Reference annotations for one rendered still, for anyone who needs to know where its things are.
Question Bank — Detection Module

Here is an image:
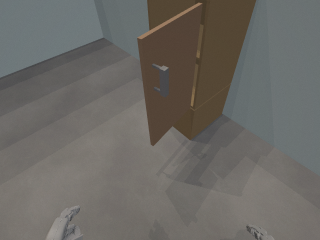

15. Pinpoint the right robot hand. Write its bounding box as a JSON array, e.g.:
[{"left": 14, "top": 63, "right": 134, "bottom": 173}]
[{"left": 246, "top": 224, "right": 275, "bottom": 240}]

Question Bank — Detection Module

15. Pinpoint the left robot hand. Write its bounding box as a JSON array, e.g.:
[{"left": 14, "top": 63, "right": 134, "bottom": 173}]
[{"left": 44, "top": 205, "right": 83, "bottom": 240}]

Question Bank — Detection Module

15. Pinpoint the handle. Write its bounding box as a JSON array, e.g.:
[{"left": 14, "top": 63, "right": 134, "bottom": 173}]
[{"left": 152, "top": 63, "right": 169, "bottom": 97}]

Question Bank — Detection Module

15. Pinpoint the cupboard door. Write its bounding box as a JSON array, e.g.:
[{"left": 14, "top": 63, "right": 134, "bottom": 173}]
[{"left": 137, "top": 3, "right": 203, "bottom": 146}]

